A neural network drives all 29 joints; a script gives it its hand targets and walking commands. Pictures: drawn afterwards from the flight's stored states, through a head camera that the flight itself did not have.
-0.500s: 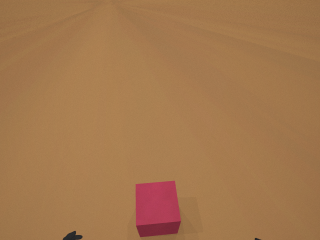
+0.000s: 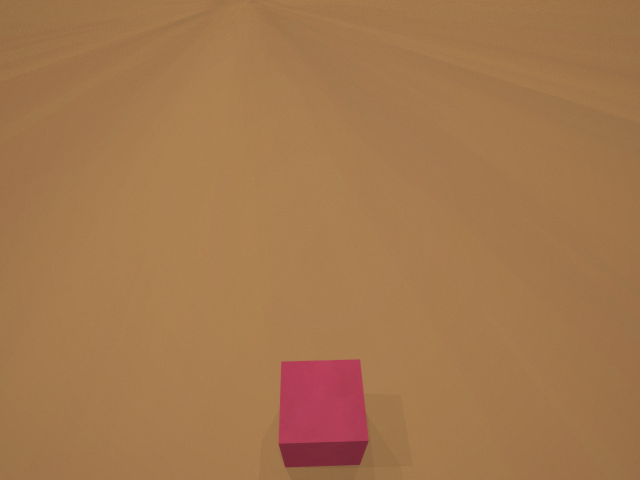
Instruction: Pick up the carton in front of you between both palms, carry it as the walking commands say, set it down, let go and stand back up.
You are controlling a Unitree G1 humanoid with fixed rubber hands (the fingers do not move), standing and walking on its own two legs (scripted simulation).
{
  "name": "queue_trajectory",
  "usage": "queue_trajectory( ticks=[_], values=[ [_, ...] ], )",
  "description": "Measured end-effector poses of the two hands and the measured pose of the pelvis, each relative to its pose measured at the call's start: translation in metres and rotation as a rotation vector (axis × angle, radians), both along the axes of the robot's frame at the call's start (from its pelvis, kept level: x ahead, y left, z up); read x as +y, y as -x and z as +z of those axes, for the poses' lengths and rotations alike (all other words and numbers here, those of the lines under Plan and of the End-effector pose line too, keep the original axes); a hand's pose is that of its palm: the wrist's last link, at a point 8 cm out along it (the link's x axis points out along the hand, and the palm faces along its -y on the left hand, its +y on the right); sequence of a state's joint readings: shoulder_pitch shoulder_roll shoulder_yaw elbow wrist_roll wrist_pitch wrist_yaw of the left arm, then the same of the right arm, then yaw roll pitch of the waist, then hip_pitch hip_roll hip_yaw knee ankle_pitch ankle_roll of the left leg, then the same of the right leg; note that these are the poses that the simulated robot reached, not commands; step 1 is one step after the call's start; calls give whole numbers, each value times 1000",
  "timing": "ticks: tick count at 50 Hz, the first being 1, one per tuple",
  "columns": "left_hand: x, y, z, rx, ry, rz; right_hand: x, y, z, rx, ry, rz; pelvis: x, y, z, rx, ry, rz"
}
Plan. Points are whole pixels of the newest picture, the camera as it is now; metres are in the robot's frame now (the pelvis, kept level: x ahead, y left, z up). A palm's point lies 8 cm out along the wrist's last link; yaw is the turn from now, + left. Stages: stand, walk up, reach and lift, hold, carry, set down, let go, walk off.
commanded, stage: stand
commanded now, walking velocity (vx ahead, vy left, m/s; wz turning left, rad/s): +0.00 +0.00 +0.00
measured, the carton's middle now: (321, 414) +0.40 +0.02 -0.63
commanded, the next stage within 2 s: none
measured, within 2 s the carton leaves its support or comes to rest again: neither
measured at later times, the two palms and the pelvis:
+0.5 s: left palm out of the picture -0.02 +0.25 -0.12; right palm out of the picture +0.04 -0.26 -0.11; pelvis -0.02 -0.01 +0.01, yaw +1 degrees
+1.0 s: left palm out of the picture -0.07 +0.23 -0.13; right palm out of the picture +0.00 -0.25 -0.12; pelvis -0.03 -0.01 +0.01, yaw +2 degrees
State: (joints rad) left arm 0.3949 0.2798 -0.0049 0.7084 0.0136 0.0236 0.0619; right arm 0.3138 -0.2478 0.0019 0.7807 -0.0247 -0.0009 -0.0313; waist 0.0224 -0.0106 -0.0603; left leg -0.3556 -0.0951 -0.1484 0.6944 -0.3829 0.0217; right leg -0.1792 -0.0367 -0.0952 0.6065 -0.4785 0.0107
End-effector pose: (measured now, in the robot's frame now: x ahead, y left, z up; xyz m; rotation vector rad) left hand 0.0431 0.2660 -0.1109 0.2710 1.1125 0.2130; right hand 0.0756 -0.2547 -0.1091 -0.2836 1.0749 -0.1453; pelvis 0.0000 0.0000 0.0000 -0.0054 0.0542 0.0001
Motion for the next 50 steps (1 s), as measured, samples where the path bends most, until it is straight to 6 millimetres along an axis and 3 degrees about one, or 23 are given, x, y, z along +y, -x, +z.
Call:
queue_trajectory(
  ticks=[25,50],
  values=[
    [-14,64,-10,146,33,54,-5,34,-4,92,-5,-12,-8,18,6,-36,3,26],
    [-37,111,-18,276,82,105,4,79,-14,221,-39,-55,-14,28,10,-62,3,33]
  ],
)
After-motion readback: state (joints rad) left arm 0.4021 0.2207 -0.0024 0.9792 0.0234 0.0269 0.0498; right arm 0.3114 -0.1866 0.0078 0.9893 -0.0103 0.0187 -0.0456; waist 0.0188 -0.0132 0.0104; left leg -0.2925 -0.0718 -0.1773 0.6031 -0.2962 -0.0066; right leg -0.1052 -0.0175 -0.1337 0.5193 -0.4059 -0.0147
